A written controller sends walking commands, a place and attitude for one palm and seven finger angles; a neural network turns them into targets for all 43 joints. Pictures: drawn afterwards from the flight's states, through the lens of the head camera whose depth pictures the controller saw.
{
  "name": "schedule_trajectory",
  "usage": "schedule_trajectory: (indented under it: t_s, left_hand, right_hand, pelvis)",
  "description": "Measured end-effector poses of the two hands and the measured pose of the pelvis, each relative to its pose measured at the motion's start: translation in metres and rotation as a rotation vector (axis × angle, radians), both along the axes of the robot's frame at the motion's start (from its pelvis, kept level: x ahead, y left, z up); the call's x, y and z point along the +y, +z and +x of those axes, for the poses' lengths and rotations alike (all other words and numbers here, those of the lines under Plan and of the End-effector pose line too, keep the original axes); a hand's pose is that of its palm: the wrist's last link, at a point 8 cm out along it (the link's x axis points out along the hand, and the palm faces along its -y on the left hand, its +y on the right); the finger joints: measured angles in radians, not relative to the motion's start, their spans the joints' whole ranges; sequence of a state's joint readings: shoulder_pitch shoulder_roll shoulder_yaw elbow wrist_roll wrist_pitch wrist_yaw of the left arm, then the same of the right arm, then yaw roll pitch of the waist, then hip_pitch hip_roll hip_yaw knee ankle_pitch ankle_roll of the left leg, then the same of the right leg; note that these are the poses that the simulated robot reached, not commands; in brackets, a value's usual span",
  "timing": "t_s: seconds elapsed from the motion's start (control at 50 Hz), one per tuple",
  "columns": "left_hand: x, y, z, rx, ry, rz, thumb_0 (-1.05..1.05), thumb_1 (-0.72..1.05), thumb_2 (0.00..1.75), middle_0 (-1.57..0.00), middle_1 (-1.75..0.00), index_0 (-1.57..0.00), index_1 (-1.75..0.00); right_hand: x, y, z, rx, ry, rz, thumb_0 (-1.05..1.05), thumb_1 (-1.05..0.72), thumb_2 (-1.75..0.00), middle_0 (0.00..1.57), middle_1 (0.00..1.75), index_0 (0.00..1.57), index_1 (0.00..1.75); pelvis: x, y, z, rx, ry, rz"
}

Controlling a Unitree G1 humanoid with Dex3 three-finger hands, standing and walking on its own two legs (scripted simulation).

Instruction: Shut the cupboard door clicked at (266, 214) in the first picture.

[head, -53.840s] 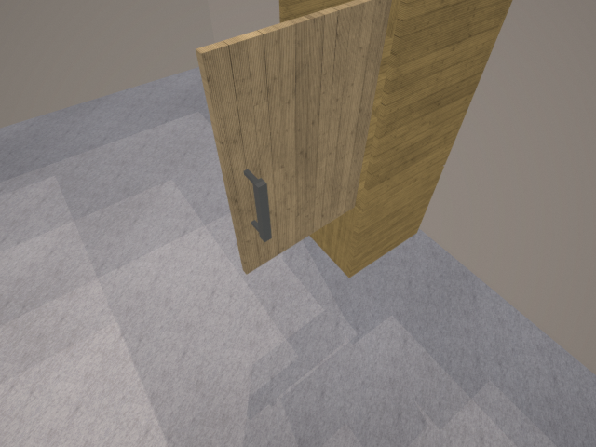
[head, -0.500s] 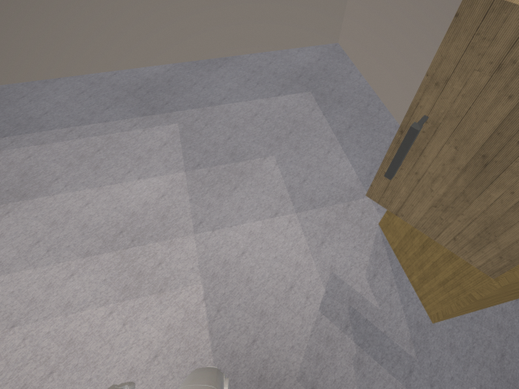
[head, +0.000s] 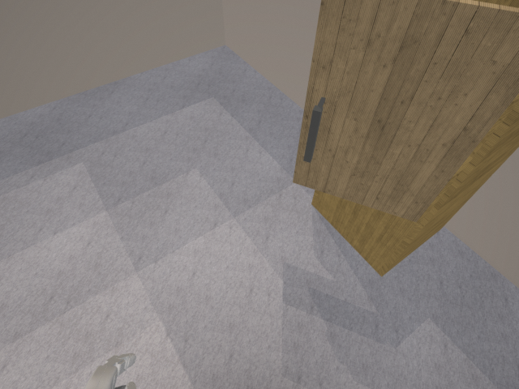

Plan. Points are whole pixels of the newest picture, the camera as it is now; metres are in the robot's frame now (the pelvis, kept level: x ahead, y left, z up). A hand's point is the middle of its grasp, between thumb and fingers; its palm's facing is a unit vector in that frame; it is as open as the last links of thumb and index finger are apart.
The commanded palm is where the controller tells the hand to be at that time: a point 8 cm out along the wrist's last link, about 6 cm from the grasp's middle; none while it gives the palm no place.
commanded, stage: turn to face it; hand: left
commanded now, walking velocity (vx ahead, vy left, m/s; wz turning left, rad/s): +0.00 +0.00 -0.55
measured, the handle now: (314, 131) +0.71 -0.12 -0.08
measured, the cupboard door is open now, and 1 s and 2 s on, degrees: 33 33 33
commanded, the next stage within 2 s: take the last steps up to it in 0.54 s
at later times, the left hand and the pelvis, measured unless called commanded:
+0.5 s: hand out of the picture +0.13 +0.20 -0.17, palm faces -0.18 -0.97 -0.19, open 7.4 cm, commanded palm none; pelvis +0.01 +0.02 +0.00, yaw -13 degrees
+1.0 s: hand out of the picture +0.11 +0.16 -0.18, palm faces -0.27 -0.95 -0.15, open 7.4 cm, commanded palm none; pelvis +0.05 -0.01 +0.00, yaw -18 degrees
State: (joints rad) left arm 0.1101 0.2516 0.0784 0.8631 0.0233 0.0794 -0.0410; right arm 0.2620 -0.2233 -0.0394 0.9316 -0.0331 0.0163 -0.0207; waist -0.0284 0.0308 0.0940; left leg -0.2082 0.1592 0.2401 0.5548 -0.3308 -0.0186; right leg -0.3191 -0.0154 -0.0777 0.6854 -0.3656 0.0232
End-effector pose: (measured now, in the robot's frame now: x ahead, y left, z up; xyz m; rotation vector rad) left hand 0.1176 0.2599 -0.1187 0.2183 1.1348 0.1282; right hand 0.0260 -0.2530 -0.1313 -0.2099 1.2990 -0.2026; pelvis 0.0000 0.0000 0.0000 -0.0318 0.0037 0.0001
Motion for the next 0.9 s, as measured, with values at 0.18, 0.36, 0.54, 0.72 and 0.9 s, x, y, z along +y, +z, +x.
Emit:
schedule_trajectory:
  t_s: [0.18,0.36,0.54,0.72,0.9]
  left_hand:
    - [-0.032,-0.002,0.005,0.02,-0.084,0.027,0.0,0.9,0.9,-0.21,-0.3,-0.2,-0.3]
    - [-0.02,-0.027,0.001,0.085,-0.107,-0.031,0.0,0.9,0.9,-0.21,-0.3,-0.2,-0.3]
    - [-0.015,-0.017,0.019,0.107,-0.164,-0.038,0.0,0.91,0.9,-0.2,-0.3,-0.2,-0.3]
    - [-0.047,-0.012,0.034,0.063,-0.258,0.013,0.0,0.91,0.9,-0.2,-0.3,-0.2,-0.3]
    - [-0.06,-0.012,0.009,0.147,-0.249,-0.02,0.0,0.9,0.9,-0.21,-0.3,-0.2,-0.3]
  right_hand:
    - [-0.031,-0.009,-0.006,-0.005,-0.099,-0.017,0.01,-0.9,-0.9,0.2,0.3,0.2,0.3]
    - [-0.006,0.006,0.013,-0.108,-0.123,-0.047,0.0,-0.9,-0.9,0.2,0.3,0.2,0.3]
    - [0.022,0.016,-0.023,-0.051,-0.183,-0.027,0.0,-0.9,-0.9,0.21,0.3,0.2,0.3]
    - [0.009,-0.016,-0.074,0.019,-0.318,0.042,0.0,-0.9,-0.9,0.21,0.3,0.2,0.3]
    - [-0.007,0.001,-0.063,0.021,-0.337,0.031,0.01,-0.9,-0.9,0.2,0.3,0.2,0.3]
  pelvis:
    - [-0.01,-0.004,0.0,0.003,-0.087,0.023]
    - [0.009,-0.008,0.008,0.015,-0.164,0.012]
    - [0.015,0.006,0.009,0.005,-0.238,-0.005]
    - [-0.005,-0.007,0.005,-0.003,-0.301,0.025]
    - [-0.013,0.006,0.025,0.003,-0.312,0.016]
